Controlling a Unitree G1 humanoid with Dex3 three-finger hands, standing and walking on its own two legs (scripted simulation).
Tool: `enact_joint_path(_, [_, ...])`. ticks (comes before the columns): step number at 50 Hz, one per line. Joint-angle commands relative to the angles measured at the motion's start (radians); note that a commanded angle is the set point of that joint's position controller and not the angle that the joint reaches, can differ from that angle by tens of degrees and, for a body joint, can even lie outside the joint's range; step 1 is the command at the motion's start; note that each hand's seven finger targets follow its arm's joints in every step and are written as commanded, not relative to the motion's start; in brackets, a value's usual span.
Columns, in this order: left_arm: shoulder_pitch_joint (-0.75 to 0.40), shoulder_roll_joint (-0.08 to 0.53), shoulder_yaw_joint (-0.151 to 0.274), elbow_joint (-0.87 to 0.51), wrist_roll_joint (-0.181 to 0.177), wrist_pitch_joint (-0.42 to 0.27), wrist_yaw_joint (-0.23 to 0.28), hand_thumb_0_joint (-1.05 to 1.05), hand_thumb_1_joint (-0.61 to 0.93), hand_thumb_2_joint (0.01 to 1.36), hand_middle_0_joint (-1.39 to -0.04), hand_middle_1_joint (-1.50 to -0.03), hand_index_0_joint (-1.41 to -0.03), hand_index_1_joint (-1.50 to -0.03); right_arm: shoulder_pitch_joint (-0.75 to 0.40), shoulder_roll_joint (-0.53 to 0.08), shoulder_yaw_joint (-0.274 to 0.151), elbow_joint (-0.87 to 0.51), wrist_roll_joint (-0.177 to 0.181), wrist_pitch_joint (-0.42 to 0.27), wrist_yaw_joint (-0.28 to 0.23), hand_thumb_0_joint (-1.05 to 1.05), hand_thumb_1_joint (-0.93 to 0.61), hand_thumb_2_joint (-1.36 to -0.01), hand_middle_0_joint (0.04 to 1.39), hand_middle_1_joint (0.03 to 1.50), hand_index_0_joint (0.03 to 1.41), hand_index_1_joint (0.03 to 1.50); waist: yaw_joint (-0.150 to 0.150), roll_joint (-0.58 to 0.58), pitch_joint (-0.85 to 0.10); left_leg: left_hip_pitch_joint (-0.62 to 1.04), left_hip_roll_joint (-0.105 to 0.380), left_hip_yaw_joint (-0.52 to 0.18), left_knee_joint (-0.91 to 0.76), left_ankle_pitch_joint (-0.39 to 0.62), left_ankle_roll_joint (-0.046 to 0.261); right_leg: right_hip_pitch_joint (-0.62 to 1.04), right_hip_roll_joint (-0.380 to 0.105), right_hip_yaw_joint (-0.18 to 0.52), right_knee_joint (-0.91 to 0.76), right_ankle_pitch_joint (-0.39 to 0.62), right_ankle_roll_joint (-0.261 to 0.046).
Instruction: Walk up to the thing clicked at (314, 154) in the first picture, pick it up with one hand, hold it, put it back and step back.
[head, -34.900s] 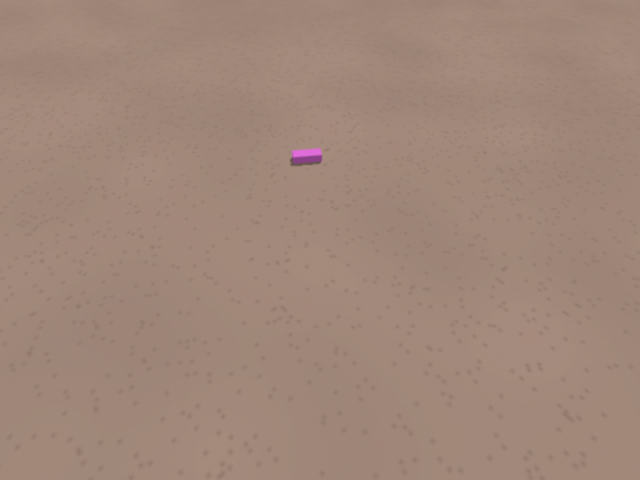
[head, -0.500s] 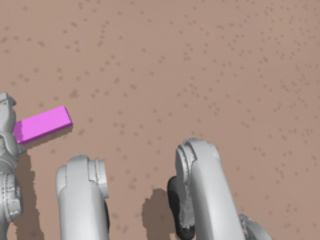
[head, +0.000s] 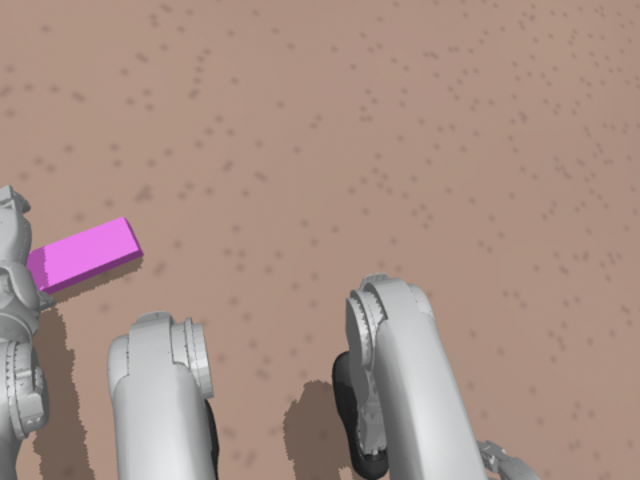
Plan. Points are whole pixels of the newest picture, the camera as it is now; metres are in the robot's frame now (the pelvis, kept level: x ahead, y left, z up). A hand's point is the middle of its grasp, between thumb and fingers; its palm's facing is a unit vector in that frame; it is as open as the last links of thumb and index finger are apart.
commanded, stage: rise first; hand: left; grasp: from above
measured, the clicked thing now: (85, 255) +0.44 +0.30 -0.30
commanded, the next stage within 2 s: approach in 0.76 s
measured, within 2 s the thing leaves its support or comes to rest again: neither
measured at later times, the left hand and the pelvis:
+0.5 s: hand (15, 268) +0.40 +0.33 -0.18, palm faces -0.38 -0.21 -0.90, open 13.9 cm; pelvis +0.00 +0.00 +0.00, yaw +0 degrees
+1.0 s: hand (23, 269) +0.40 +0.33 -0.18, palm faces -0.38 -0.20 -0.90, open 14.2 cm; pelvis +0.00 +0.00 +0.00, yaw +0 degrees
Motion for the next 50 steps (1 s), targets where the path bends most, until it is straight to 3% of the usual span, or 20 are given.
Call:
enact_joint_path(1, [-0.248,0.239,-0.010,-0.110,-0.012,-0.010,0.037,0.000,-0.505,0.957,-0.166,-0.932,-0.146,-0.951,0.172,-0.244,-0.074,-0.010,0.006,-0.014,-0.013,0.000,-0.893,-0.899,0.200,0.300,0.200,0.300,0.000,0.260,-0.620,0.473,-0.007,0.131,-0.280,0.121,0.060,0.303,0.022,-0.132,-0.229,0.137,-0.090])
enact_joint_path(4, [-0.267,0.261,-0.002,-0.096,-0.003,-0.017,0.043,0.000,-0.517,0.972,-0.165,-0.927,-0.141,-0.952,0.181,-0.252,-0.071,-0.007,0.004,-0.019,-0.013,0.000,-0.893,-0.899,0.200,0.300,0.200,0.300,-0.014,0.236,-0.597,0.457,-0.008,0.128,-0.274,0.119,0.061,0.302,0.022,-0.134,-0.230,0.137,-0.089])
enact_joint_path(5, [-0.263,0.273,0.005,-0.101,-0.008,-0.020,0.046,0.000,-0.501,0.954,-0.174,-0.919,-0.152,-0.941,0.178,-0.250,-0.074,-0.005,0.008,-0.019,-0.015,0.000,-0.894,-0.900,0.200,0.300,0.200,0.300,0.000,0.237,-0.609,0.466,-0.007,0.129,-0.272,0.125,0.061,0.301,0.020,-0.131,-0.227,0.141,-0.089])
enact_joint_path(14, [-0.269,0.286,0.015,-0.119,0.000,-0.014,0.058,0.000,-0.513,0.962,-0.171,-0.923,-0.146,-0.948,0.185,-0.252,-0.077,-0.001,-0.001,-0.028,-0.009,0.000,-0.896,-0.901,0.200,0.300,0.200,0.300,-0.002,0.283,-0.635,0.502,-0.007,0.136,-0.274,0.160,0.056,0.308,0.017,-0.132,-0.217,0.172,-0.089])
enact_joint_path(17, [-0.277,0.252,-0.009,-0.125,-0.009,-0.008,0.046,0.000,-0.512,0.963,-0.173,-0.917,-0.147,-0.944,0.183,-0.253,-0.080,-0.003,-0.003,-0.034,-0.007,0.000,-0.895,-0.900,0.200,0.300,0.200,0.300,-0.014,0.294,-0.634,0.512,-0.005,0.130,-0.277,0.159,0.056,0.295,0.016,-0.139,-0.216,0.171,-0.086])
enact_joint_path(19, [-0.246,0.261,0.005,-0.124,-0.011,-0.003,0.044,0.000,-0.512,0.964,-0.174,-0.920,-0.149,-0.947,0.182,-0.253,-0.080,-0.003,0.004,-0.031,-0.007,0.000,-0.895,-0.900,0.200,0.300,0.200,0.300,0.004,0.285,-0.651,0.519,-0.008,0.132,-0.284,0.169,0.054,0.308,0.017,-0.136,-0.219,0.178,-0.089])
enact_joint_path(21, [-0.242,0.224,-0.025,-0.099,-0.015,-0.001,0.035,0.000,-0.510,0.959,-0.165,-0.939,-0.144,-0.961,0.181,-0.250,-0.078,0.000,0.003,-0.032,-0.002,0.000,-0.896,-0.900,0.200,0.300,0.200,0.300,-0.005,0.274,-0.630,0.496,-0.008,0.131,-0.286,0.151,0.056,0.298,0.020,-0.137,-0.220,0.166,-0.093])
enact_joint_path(23, [-0.256,0.252,-0.010,-0.105,-0.014,-0.005,0.036,0.000,-0.522,0.973,-0.158,-0.934,-0.135,-0.958,0.180,-0.256,-0.077,-0.005,0.007,-0.031,-0.004,0.000,-0.892,-0.899,0.200,0.300,0.200,0.300,-0.007,0.258,-0.606,0.480,-0.009,0.129,-0.279,0.146,0.058,0.291,0.017,-0.135,-0.220,0.159,-0.089])
enact_joint_path(25, [-0.255,0.237,-0.020,-0.093,-0.007,-0.012,0.034,0.000,-0.524,0.973,-0.161,-0.940,-0.137,-0.964,0.183,-0.253,-0.072,0.000,0.002,-0.032,-0.003,0.000,-0.894,-0.900,0.200,0.300,0.200,0.300,-0.012,0.242,-0.622,0.472,-0.010,0.132,-0.266,0.147,0.060,0.316,0.021,-0.132,-0.226,0.165,-0.088])
enact_joint_path(27, [-0.264,0.277,0.008,-0.116,-0.007,-0.018,0.046,0.000,-0.505,0.959,-0.165,-0.936,-0.146,-0.955,0.183,-0.259,-0.071,-0.006,0.004,-0.034,-0.003,0.000,-0.892,-0.899,0.200,0.300,0.200,0.300,-0.004,0.259,-0.617,0.481,-0.012,0.129,-0.275,0.159,0.058,0.305,0.016,-0.135,-0.213,0.170,-0.088])
enact_joint_path(28, [-0.252,0.257,0.002,-0.089,-0.006,-0.016,0.047,0.000,-0.511,0.962,-0.161,-0.936,-0.140,-0.957,0.176,-0.260,-0.072,-0.007,0.002,-0.033,-0.002,0.000,-0.892,-0.899,0.200,0.300,0.200,0.300,-0.002,0.259,-0.609,0.482,-0.011,0.127,-0.280,0.148,0.057,0.294,0.018,-0.138,-0.212,0.159,-0.088])
enact_joint_path(31, [-0.283,0.283,0.013,-0.105,0.003,-0.026,0.055,0.000,-0.525,0.976,-0.159,-0.932,-0.133,-0.958,0.179,-0.263,-0.073,-0.007,-0.001,-0.037,0.001,0.000,-0.893,-0.900,0.200,0.300,0.200,0.300,-0.011,0.275,-0.625,0.498,-0.010,0.124,-0.276,0.145,0.056,0.285,0.017,-0.141,-0.205,0.155,-0.088])
enact_joint_path(34, [-0.274,0.247,-0.002,-0.089,0.002,-0.028,0.063,0.000,-0.542,0.990,-0.139,-0.951,-0.115,-0.975,0.178,-0.258,-0.074,-0.001,-0.006,-0.038,0.000,0.000,-0.891,-0.899,0.200,0.300,0.200,0.300,-0.018,0.280,-0.629,0.499,-0.011,0.129,-0.274,0.142,0.056,0.291,0.019,-0.140,-0.216,0.154,-0.085])
enact_joint_path(37, [-0.262,0.261,0.017,-0.101,-0.006,-0.026,0.072,0.000,-0.546,0.993,-0.131,-0.960,-0.109,-0.982,0.184,-0.258,-0.074,0.004,-0.009,-0.043,0.004,0.000,-0.891,-0.899,0.200,0.300,0.200,0.300,-0.008,0.290,-0.652,0.514,-0.010,0.130,-0.268,0.177,0.055,0.308,0.017,-0.139,-0.208,0.185,-0.082])
enact_joint_path(40, [-0.287,0.268,0.005,-0.085,0.003,-0.024,0.069,0.000,-0.548,0.994,-0.129,-0.958,-0.105,-0.981,0.193,-0.261,-0.074,0.005,-0.012,-0.049,0.010,0.000,-0.890,-0.898,0.200,0.300,0.200,0.300,-0.023,0.278,-0.623,0.509,-0.008,0.128,-0.259,0.171,0.056,0.286,0.018,-0.141,-0.205,0.179,-0.086])
enact_joint_path(42, [-0.281,0.286,0.019,-0.091,-0.005,-0.028,0.071,0.000,-0.555,0.998,-0.132,-0.952,-0.105,-0.978,0.191,-0.262,-0.074,0.005,-0.014,-0.051,0.010,0.000,-0.892,-0.899,0.200,0.300,0.200,0.300,-0.016,0.280,-0.620,0.484,-0.009,0.133,-0.259,0.143,0.059,0.298,0.018,-0.138,-0.213,0.155,-0.087])
enact_joint_path(43, [-0.238,0.281,0.023,-0.070,-0.001,-0.025,0.071,0.000,-0.611,1.078,-0.127,-0.925,-0.070,-0.984,0.181,-0.262,-0.074,0.006,-0.011,-0.051,0.009,0.000,-0.897,-0.900,0.200,0.300,0.200,0.300,0.007,0.273,-0.633,0.488,-0.011,0.134,-0.270,0.137,0.057,0.303,0.021,-0.136,-0.220,0.145,-0.091])
enact_joint_path(44, [-0.230,0.272,0.022,-0.080,-0.004,-0.025,0.069,0.000,-0.611,1.061,-0.094,-0.969,-0.055,-1.008,0.184,-0.260,-0.075,0.003,-0.013,-0.051,0.011,0.000,-0.892,-0.896,0.200,0.300,0.200,0.300,0.000,0.280,-0.633,0.478,-0.013,0.138,-0.270,0.142,0.058,0.319,0.019,-0.137,-0.219,0.150,-0.086])
enact_joint_path(46, [-0.239,0.251,0.006,-0.101,-0.005,-0.023,0.060,0.000,-0.611,1.062,-0.079,-0.998,-0.046,-1.031,0.184,-0.258,-0.078,0.005,-0.011,-0.051,0.013,0.000,-0.891,-0.896,0.201,0.300,0.200,0.300,-0.002,0.281,-0.642,0.485,-0.013,0.137,-0.274,0.153,0.059,0.316,0.018,-0.137,-0.218,0.161,-0.086])
enact_joint_path(50, [-0.315,0.167,-0.063,-0.068,-0.015,-0.022,0.068,0.000,-0.611,1.064,-0.076,-0.998,-0.043,-1.030,0.198,-0.258,-0.078,0.014,-0.009,-0.053,0.013,0.000,-0.889,-0.894,0.200,0.300,0.200,0.300,-0.050,0.250,-0.609,0.469,-0.008,0.127,-0.263,0.118,0.057,0.277,0.025,-0.139,-0.233,0.143,-0.093])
